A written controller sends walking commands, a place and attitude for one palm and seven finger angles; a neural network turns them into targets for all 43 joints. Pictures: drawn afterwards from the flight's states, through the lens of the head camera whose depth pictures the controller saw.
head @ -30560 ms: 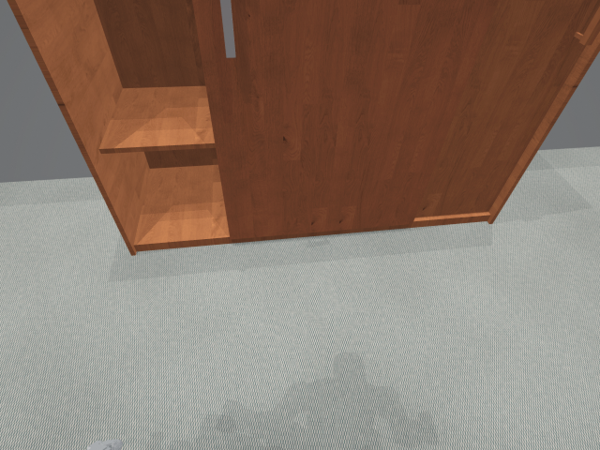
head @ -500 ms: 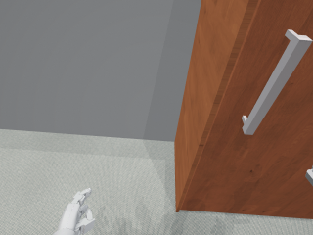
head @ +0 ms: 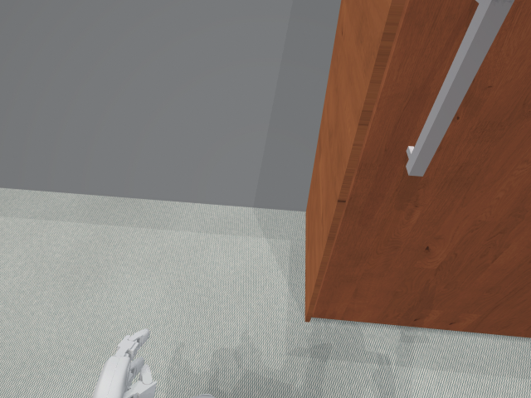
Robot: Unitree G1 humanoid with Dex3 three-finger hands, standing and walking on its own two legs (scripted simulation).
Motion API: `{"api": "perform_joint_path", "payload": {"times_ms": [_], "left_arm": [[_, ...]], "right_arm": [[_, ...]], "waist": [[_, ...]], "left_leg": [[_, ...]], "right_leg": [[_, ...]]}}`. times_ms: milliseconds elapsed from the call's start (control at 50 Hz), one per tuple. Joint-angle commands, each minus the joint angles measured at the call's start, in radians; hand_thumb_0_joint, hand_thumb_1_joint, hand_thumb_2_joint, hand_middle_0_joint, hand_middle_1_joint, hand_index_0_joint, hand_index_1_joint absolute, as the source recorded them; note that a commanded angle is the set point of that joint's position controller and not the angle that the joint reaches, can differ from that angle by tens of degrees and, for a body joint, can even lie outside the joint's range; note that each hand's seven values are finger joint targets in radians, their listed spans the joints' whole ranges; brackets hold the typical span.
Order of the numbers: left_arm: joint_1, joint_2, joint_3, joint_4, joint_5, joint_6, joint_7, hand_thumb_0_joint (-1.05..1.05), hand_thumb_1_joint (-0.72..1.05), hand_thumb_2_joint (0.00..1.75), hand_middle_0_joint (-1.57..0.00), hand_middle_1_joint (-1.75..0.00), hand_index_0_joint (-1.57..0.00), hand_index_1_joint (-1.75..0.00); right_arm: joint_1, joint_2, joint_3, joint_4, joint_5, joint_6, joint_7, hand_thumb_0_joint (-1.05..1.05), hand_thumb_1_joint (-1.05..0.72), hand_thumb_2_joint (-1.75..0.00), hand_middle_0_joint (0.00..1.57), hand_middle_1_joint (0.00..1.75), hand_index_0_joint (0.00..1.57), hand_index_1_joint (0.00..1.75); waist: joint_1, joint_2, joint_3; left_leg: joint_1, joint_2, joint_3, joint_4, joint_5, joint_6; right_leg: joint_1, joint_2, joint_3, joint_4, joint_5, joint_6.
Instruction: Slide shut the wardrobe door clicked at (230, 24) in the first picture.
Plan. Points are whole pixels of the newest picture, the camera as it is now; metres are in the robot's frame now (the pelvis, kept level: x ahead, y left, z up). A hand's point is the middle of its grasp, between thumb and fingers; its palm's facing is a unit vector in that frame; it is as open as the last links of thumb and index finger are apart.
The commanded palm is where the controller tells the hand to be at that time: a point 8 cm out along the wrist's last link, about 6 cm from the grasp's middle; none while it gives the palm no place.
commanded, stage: step back with the hand held close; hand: right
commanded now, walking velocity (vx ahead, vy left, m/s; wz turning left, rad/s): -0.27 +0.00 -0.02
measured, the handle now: (443, 95) +0.50 -0.25 +0.23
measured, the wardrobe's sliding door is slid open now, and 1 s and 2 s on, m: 0.00 0.00 0.00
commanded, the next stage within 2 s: stop stepping back and stand still in 0.30 s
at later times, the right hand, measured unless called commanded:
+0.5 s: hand out of the picture +0.04 -0.28 +0.19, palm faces +0.59 +0.69 -0.42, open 7.4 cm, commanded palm -0.02 -0.32 +0.20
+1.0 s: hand out of the picture -0.18 -0.33 +0.21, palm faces +0.55 +0.79 -0.27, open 7.4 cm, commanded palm -0.26 -0.36 +0.20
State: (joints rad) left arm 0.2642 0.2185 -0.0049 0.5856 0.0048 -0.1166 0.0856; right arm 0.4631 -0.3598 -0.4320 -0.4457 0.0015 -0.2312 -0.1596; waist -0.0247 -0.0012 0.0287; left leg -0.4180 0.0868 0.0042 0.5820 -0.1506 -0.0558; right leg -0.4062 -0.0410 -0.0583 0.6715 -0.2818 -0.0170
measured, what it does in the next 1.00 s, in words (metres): walks backwards: left foot, then right foot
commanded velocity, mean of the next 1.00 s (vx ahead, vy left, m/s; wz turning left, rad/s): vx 0.12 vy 0.07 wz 0.04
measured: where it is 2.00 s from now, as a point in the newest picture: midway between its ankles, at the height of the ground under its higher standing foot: outside the picture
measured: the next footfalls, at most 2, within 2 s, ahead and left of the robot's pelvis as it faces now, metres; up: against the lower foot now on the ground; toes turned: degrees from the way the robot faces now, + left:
left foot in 0.68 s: -0.14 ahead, +0.08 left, +0.00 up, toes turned -9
right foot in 0.84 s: -0.27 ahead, -0.16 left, +0.00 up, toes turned -11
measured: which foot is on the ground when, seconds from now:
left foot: down 0.00-0.50, up 0.52-0.66, down 0.68-0.82, up 0.84-1.00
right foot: down 0.00-0.64, up 0.66-0.82, down 0.84-1.00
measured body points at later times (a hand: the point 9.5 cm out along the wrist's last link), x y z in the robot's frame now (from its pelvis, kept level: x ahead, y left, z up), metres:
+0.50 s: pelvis -0.14 -0.01 -0.04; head -0.13 -0.02 +0.41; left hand +0.07 +0.22 -0.10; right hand +0.00 -0.31 +0.22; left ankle +0.10 +0.16 -0.71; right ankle +0.06 -0.12 -0.70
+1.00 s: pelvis -0.37 -0.05 +0.03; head -0.43 -0.08 +0.47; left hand -0.22 +0.16 -0.04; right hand -0.22 -0.37 +0.22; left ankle -0.33 +0.07 -0.58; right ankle -0.31 -0.15 -0.71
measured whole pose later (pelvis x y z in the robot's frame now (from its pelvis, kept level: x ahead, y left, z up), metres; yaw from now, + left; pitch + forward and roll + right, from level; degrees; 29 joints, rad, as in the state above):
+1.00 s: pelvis -0.37 -0.05 +0.03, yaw -4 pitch -5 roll +4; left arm 0.30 0.15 -0.02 0.67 0.02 -0.16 0.02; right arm 0.36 -0.36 -0.40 -0.41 0.01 -0.17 -0.13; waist 0.00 0.02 -0.05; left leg -0.62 -0.04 0.05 1.36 -0.32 -0.01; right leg -0.25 -0.09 -0.09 0.51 -0.29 -0.01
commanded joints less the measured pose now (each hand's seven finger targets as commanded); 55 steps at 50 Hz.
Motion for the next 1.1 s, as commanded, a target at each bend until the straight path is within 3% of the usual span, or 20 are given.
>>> {"api": "perform_joint_path", "payload": {"times_ms": [0,260,420,460,500,540,580,600,620,640,660,680,700,740,780,800,820,860,900,1080], "left_arm": [[-0.090,0.132,0.050,-0.161,-0.001,-0.094,0.018,0.00,0.90,0.90,-0.20,-0.30,-0.20,-0.30],[-0.079,0.122,0.067,-0.118,0.003,-0.135,-0.003,0.00,0.90,0.90,-0.20,-0.30,-0.20,-0.30],[-0.007,0.104,0.076,-0.030,0.020,-0.079,-0.019,0.00,0.90,0.90,-0.20,-0.30,-0.20,-0.30],[-0.008,0.141,0.079,-0.049,0.024,-0.042,-0.006,0.00,0.90,0.90,-0.20,-0.30,-0.20,-0.30],[-0.126,0.170,0.117,-0.152,0.036,-0.080,-0.024,0.00,0.90,0.90,-0.20,-0.30,-0.20,-0.30],[-0.190,0.148,0.149,-0.117,-0.003,-0.093,-0.063,0.00,0.90,0.90,-0.20,-0.30,-0.20,-0.30],[-0.149,0.114,0.124,-0.121,-0.036,-0.108,-0.090,0.00,0.90,0.90,-0.20,-0.30,-0.20,-0.30],[-0.148,0.082,0.097,-0.125,-0.032,-0.089,-0.082,0.00,0.90,0.90,-0.20,-0.30,-0.20,-0.30],[-0.166,0.063,0.086,-0.120,-0.031,-0.065,-0.063,0.00,0.90,0.90,-0.20,-0.30,-0.20,-0.30],[-0.155,0.096,0.105,-0.126,-0.023,-0.039,-0.061,0.00,0.90,0.90,-0.20,-0.30,-0.20,-0.30],[-0.141,0.083,0.095,-0.082,0.009,-0.064,-0.062,0.00,0.90,0.90,-0.20,-0.30,-0.20,-0.30],[-0.112,0.038,0.039,-0.077,0.046,-0.060,-0.055,0.00,0.90,0.90,-0.20,-0.30,-0.20,-0.30],[-0.130,0.036,0.018,-0.092,0.026,-0.071,-0.042,0.00,0.90,0.90,-0.20,-0.30,-0.20,-0.30],[-0.107,0.100,0.052,-0.047,0.015,-0.112,0.006,0.00,0.90,0.90,-0.20,-0.30,-0.20,-0.30],[-0.046,0.089,0.019,-0.006,0.017,-0.132,0.019,0.00,0.90,0.90,-0.20,-0.30,-0.20,-0.30],[-0.022,0.127,0.022,-0.010,0.020,-0.141,0.018,0.00,0.90,0.90,-0.20,-0.30,-0.20,-0.30],[-0.050,0.134,0.031,-0.058,0.007,-0.156,0.011,0.00,0.90,0.90,-0.20,-0.30,-0.20,-0.30],[-0.056,0.142,0.053,-0.051,0.004,-0.135,-0.028,0.00,0.90,0.90,-0.20,-0.30,-0.20,-0.30],[-0.120,0.146,0.060,-0.078,0.007,-0.112,-0.049,0.00,0.90,0.90,-0.20,-0.30,-0.20,-0.30],[-0.117,0.066,0.050,-0.115,0.049,-0.033,0.004,0.00,0.90,0.90,-0.20,-0.30,-0.20,-0.30]], "right_arm": [[-0.106,-0.217,-0.139,-0.226,-0.006,-0.093,-0.028,0.00,-0.90,-0.90,0.20,0.30,0.20,0.30],[-0.135,-0.227,-0.172,-0.214,0.002,-0.142,-0.001,0.00,-0.90,-0.90,0.20,0.30,0.20,0.30],[-0.195,-0.296,-0.214,-0.274,0.019,-0.145,0.011,0.00,-0.90,-0.90,0.20,0.30,0.20,0.30],[-0.267,-0.291,-0.214,-0.260,0.023,-0.116,0.020,0.00,-0.90,-0.90,0.20,0.30,0.20,0.30],[-0.428,-0.329,-0.260,-0.325,0.031,-0.086,0.023,0.00,-0.90,-0.90,0.20,0.30,0.20,0.30],[-0.424,-0.341,-0.226,-0.170,0.001,-0.098,0.048,0.00,-0.90,-0.90,0.20,0.30,0.20,0.30],[-0.180,-0.258,-0.199,-0.158,0.037,-0.096,0.055,0.00,-0.90,-0.90,0.20,0.30,0.20,0.30],[-0.148,-0.307,-0.248,-0.239,0.070,-0.085,0.045,0.00,-0.90,-0.90,0.20,0.30,0.20,0.30],[-0.106,-0.348,-0.280,-0.228,0.075,-0.064,0.038,0.00,-0.90,-0.90,0.20,0.30,0.20,0.30],[-0.214,-0.421,-0.282,-0.362,0.043,-0.068,0.043,0.00,-0.90,-0.90,0.20,0.30,0.20,0.30],[-0.342,-0.520,-0.330,-0.351,0.058,-0.055,0.051,0.00,-0.90,-0.90,0.20,0.30,0.20,0.30],[-0.295,-0.383,-0.240,-0.143,0.076,-0.005,0.071,0.00,-0.90,-0.90,0.20,0.30,0.20,0.30],[-0.299,-0.317,-0.171,-0.191,0.059,-0.002,0.081,0.00,-0.90,-0.90,0.20,0.30,0.20,0.30],[-0.345,-0.290,-0.139,-0.147,0.022,-0.005,0.055,0.00,-0.90,-0.90,0.20,0.30,0.20,0.30],[-0.378,-0.191,-0.023,-0.133,0.015,0.003,0.037,0.00,-0.90,-0.90,0.20,0.30,0.20,0.30],[-0.429,-0.182,-0.001,-0.148,0.012,-0.011,0.029,0.00,-0.90,-0.90,0.20,0.30,0.20,0.30],[-0.486,-0.167,0.018,-0.219,0.011,-0.045,0.011,0.00,-0.90,-0.90,0.20,0.30,0.20,0.30],[-0.399,-0.214,-0.007,-0.169,-0.001,-0.067,0.029,0.00,-0.90,-0.90,0.20,0.30,0.20,0.30],[-0.299,-0.169,0.004,-0.207,0.004,-0.040,0.039,0.00,-0.90,-0.90,0.20,0.30,0.20,0.30],[-0.022,-0.267,-0.108,-0.286,0.027,0.052,0.007,0.00,-0.90,-0.90,0.20,0.30,0.20,0.30]], "waist": [[0.008,-0.112,-0.091],[0.016,0.003,-0.073],[0.060,0.186,-0.175],[0.095,-0.012,-0.152],[0.009,-0.557,-0.192],[-0.046,-0.296,-0.108],[-0.067,-0.209,-0.183],[-0.061,-0.133,-0.189],[-0.046,0.128,-0.082],[-0.023,0.421,0.002],[0.048,0.444,0.029],[0.070,0.191,-0.035],[0.019,0.074,0.014],[0.035,0.201,0.033],[0.069,0.020,-0.053],[0.079,-0.273,-0.063],[0.054,-0.509,-0.002],[0.058,-0.212,0.011],[0.028,-0.068,0.063],[-0.016,-0.310,-0.145]], "left_leg": [[0.240,-0.057,-0.034,-0.006,-0.182,0.028],[-0.003,-0.047,-0.217,-0.018,-0.339,0.078],[-0.529,0.068,-0.224,-0.214,-0.617,0.127],[-0.528,-0.029,-0.047,0.219,-0.642,0.090],[0.151,-0.306,0.094,1.283,-0.536,0.008],[0.312,-0.230,0.133,1.265,-0.436,0.010],[0.054,-0.186,0.215,0.677,-0.497,0.087],[0.020,-0.139,0.128,0.279,-0.579,0.152],[-0.184,0.012,-0.205,-0.127,-0.698,0.234],[-0.393,0.224,-0.712,-0.467,-0.931,0.306],[-0.640,0.329,-0.833,-0.598,-1.084,0.364],[-0.607,0.189,-0.501,-0.459,-0.937,0.225],[-0.387,0.078,-0.423,-0.386,-0.850,0.183],[-0.401,0.150,-0.499,-0.352,-0.822,0.191],[-0.322,0.037,-0.279,-0.096,-0.644,0.145],[-0.302,-0.104,-0.119,0.299,-0.475,0.095],[-0.450,-0.145,0.051,0.638,-0.403,0.035],[-0.411,-0.117,-0.031,0.927,-0.277,0.035],[-0.368,-0.084,-0.026,0.882,-0.162,0.043],[0.310,-0.198,0.284,0.241,-0.327,0.075]], "right_leg": [[-0.245,-0.059,0.108,-0.302,-0.378,-0.050],[-0.193,-0.026,0.097,-0.128,-0.448,-0.041],[0.375,0.072,0.013,0.296,-0.215,0.032],[0.219,-0.046,0.172,0.134,-0.408,-0.027],[-0.692,-0.338,0.479,-0.713,-0.912,-0.081],[-0.780,-0.192,0.051,-0.527,-0.649,-0.001],[-0.212,-0.116,-0.138,-0.276,-0.435,0.072],[-0.143,-0.112,-0.161,-0.073,-0.365,0.116],[-0.126,0.009,-0.208,0.450,-0.271,0.124],[-0.352,0.093,0.011,1.026,-0.260,0.098],[-0.319,0.063,0.141,1.314,-0.196,0.131],[-0.157,0.016,0.080,1.152,-0.069,0.116],[-0.201,0.040,0.001,0.861,-0.126,0.080],[0.045,-0.015,0.049,0.422,-0.322,0.012],[0.312,0.037,-0.041,-0.122,-0.358,-0.022],[0.326,-0.031,0.092,-0.366,-0.432,-0.047],[0.320,-0.321,0.407,-0.483,-0.439,-0.108],[0.097,-0.388,0.539,-0.576,-0.599,-0.143],[0.036,-0.337,0.400,-0.573,-0.577,-0.076],[0.065,-0.189,-0.098,-0.641,-0.274,0.108]]}}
